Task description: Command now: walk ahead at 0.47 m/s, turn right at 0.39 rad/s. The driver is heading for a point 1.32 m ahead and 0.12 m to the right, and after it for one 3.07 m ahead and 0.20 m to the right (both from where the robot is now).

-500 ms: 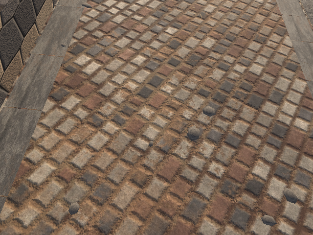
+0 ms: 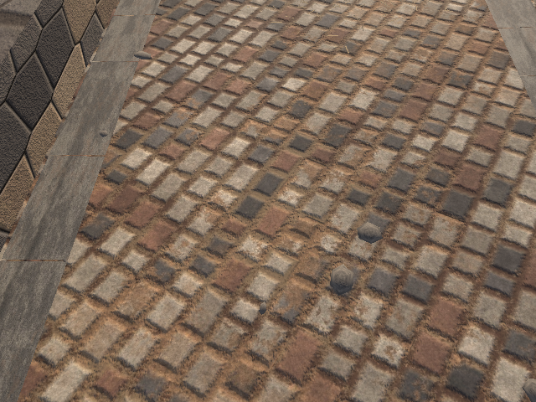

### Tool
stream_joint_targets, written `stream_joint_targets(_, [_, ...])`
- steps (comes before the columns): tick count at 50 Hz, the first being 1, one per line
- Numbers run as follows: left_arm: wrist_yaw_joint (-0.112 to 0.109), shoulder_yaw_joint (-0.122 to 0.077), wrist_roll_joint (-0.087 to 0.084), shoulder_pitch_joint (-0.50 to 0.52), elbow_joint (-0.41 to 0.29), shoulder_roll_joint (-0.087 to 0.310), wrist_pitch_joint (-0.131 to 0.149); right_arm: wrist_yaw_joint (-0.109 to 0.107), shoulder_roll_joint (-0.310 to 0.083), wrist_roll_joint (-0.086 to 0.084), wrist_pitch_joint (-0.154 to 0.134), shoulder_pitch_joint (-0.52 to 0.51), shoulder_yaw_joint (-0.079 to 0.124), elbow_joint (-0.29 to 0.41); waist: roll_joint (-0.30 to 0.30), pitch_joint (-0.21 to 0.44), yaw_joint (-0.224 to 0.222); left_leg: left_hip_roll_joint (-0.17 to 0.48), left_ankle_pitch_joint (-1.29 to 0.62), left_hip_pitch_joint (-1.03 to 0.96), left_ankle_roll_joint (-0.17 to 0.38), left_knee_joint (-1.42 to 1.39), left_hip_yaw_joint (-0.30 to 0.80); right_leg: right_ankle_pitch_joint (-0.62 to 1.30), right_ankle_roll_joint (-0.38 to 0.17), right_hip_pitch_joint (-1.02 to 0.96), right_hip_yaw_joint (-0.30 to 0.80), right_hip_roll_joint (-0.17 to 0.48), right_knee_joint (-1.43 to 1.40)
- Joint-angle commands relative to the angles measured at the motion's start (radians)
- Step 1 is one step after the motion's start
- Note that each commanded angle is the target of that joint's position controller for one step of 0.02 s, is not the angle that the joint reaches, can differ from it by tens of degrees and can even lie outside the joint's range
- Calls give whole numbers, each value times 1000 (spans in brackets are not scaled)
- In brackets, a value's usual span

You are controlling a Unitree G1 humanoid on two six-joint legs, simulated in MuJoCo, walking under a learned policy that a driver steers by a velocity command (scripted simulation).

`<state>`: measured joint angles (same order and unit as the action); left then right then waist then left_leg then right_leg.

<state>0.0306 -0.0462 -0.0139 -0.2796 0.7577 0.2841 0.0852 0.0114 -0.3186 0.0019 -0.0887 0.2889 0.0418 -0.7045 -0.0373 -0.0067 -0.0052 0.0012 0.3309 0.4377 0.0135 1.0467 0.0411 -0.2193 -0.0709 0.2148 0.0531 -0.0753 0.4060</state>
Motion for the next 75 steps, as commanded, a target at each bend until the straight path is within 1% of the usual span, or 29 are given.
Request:
stream_joint_targets(1, [-16,-33,1,-25,-63,145,-3,7,-88,18,-32,-91,29,112,123,-20,-14,62,-82,286,-33,-72,23,144,-188,-188,335,250,-214])
stream_joint_targets(6, [-46,-45,-10,-77,-35,181,-16,6,-27,12,-31,-258,5,156,121,-42,-52,0,-325,146,-81,-404,-15,314,-140,-39,213,166,-197])
stream_joint_targets(10, [-57,-47,-23,-149,-7,177,-29,17,-46,-8,-38,-351,12,177,127,-37,-73,-33,-418,49,-65,-543,17,258,-113,-60,285,195,-156])
stream_joint_targets(13, [-62,-54,-20,-134,-5,181,-40,13,-86,-12,-42,-315,31,170,155,-26,-33,-22,-322,-9,-24,-576,40,338,-87,-144,344,233,-74])
stream_joint_targets(15, [-55,-48,-10,-97,-23,161,-46,0,-137,-6,-47,-130,60,132,150,101,70,-3,-316,-292,39,-620,22,522,-43,-114,304,165,147])
stream_joint_targets(16, [-49,-29,11,-85,-56,110,-46,-11,-188,11,-43,39,74,119,78,273,139,154,-254,-584,108,-567,167,367,-16,23,258,105,412])
stream_joint_targets(17, [-45,3,-13,-252,-70,8,-37,-5,-239,15,-30,104,85,83,-266,432,65,406,-75,-926,271,-628,624,-308,43,382,150,-39,744])
stream_joint_targets(18, [-47,-12,-29,-248,-50,110,-36,-1,-139,1,-24,90,66,93,-211,373,76,418,89,-859,253,-702,732,-356,53,489,158,39,879])
stream_joint_targets(19, [-46,-31,-33,-132,-63,171,-39,-7,-84,-2,-18,33,52,99,-100,209,96,372,71,-713,210,-725,560,-265,59,524,133,80,902])
stream_joint_targets(21, [-46,-30,-7,-24,-90,146,-35,-1,-62,8,-13,-30,42,72,-3,41,63,285,-154,-463,188,-777,357,-153,69,483,86,136,833])
stream_joint_targets(27, [-26,1,6,41,-122,47,-43,9,-92,-9,-35,-51,52,9,-39,-30,8,246,-317,-288,233,-911,148,-62,78,417,37,188,554])
stream_joint_targets(35, [6,6,-2,265,-185,84,-13,7,-170,-39,-3,48,66,-65,-28,-55,65,248,-340,-347,167,-880,47,161,46,289,-30,143,179])
stream_joint_targets(37, [6,-9,0,222,-180,108,-7,3,-182,-42,13,53,65,-79,-32,-36,16,253,-422,-367,142,-801,56,128,23,187,-51,115,115])
stream_joint_targets(39, [-10,-56,9,-25,-116,191,-8,-1,-131,-28,16,57,41,-77,-1,122,-109,158,-516,-249,78,-477,-13,135,-24,-192,-35,128,96])
stream_joint_targets(40, [-25,-80,35,-159,-108,298,-16,1,-30,-6,6,114,5,-37,202,294,-126,42,-153,68,3,-84,-78,58,-136,-546,317,406,85])
stream_joint_targets(41, [-23,-71,29,-184,-102,271,-21,-3,-26,-26,-5,145,1,-42,309,377,-121,-32,257,232,-13,133,34,-114,-209,-581,635,505,-69])
stream_joint_targets(42, [-18,-50,19,-133,-100,202,-17,-3,-123,-51,-6,93,30,-40,208,234,-122,19,211,314,-5,219,91,-195,-173,-468,542,474,-100])
stream_joint_targets(45, [-9,-21,20,34,-97,98,2,-9,-104,-32,17,21,40,-27,168,37,-29,122,-6,255,-4,124,59,-27,-117,-171,227,363,-186])
stream_joint_targets(51, [-22,-39,34,58,-40,106,37,-8,-35,-28,58,-13,35,-15,98,-29,9,127,-222,248,-35,-16,85,266,-120,-103,-34,334,-276])
stream_joint_targets(60, [-40,-65,3,-44,32,179,-8,48,-4,-24,49,-273,12,104,62,-111,-77,96,-315,272,25,-391,-57,381,-83,-290,-217,366,-240])
stream_joint_targets(63, [-49,-76,-7,-30,32,217,-30,57,-40,-24,55,-243,30,129,108,-47,-27,20,-178,151,78,-408,-136,800,-53,-349,-260,368,-79])
stream_joint_targets(65, [-56,-79,-15,-6,23,232,-45,47,-111,-28,62,-34,73,88,115,79,100,-63,-159,-143,136,-456,-168,963,-18,-284,-292,334,228])
stream_joint_targets(66, [-60,-67,-7,-7,12,209,-39,28,-179,-29,72,133,108,45,58,164,182,-36,-199,-443,182,-503,-66,749,25,-79,-293,293,498])
stream_joint_targets(67, [-44,-19,37,-106,-42,51,-16,14,-298,-37,70,123,128,43,-226,228,64,237,-107,-801,359,-546,467,-241,97,404,-247,101,872])
stream_joint_targets(68, [-30,-16,9,-32,-59,99,27,19,-240,-27,51,145,106,82,-128,395,116,341,59,-878,442,-722,814,-392,94,532,15,34,1015])
stream_joint_targets(69, [-21,-33,-32,87,-94,161,49,23,-177,-18,36,114,88,72,-61,253,142,316,10,-791,376,-765,678,-296,70,618,50,90,999])
stream_joint_targets(70, [-24,-27,-29,106,-104,149,61,23,-151,-21,27,59,79,72,-1,151,96,273,-70,-646,338,-765,552,-207,54,598,44,133,908])
stream_joint_targets(72, [-33,-38,15,78,-82,159,54,16,-92,-10,24,-54,59,99,17,66,14,201,-293,-409,299,-785,386,-120,69,462,47,188,764])
stream_joint_targets(75, [-31,-34,31,59,-81,127,22,2,-107,-11,20,-65,62,99,15,38,-17,164,-445,-266,302,-824,297,-69,117,389,16,186,649])
